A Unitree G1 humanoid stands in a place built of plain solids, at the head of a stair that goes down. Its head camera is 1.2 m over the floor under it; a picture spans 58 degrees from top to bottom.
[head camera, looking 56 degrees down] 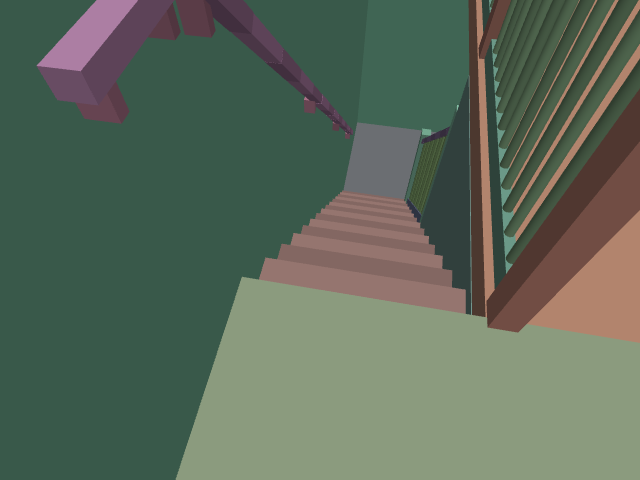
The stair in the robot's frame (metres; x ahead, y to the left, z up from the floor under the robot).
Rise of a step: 0.20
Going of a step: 0.20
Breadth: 0.75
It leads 11 degrees to the right of straight ahead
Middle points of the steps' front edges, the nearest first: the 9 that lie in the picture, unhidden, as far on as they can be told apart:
0.60 -0.12 0.00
0.80 -0.16 -0.20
0.99 -0.20 -0.40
1.19 -0.23 -0.60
1.39 -0.27 -0.80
1.58 -0.31 -1.00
1.78 -0.34 -1.20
1.98 -0.38 -1.40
2.17 -0.42 -1.60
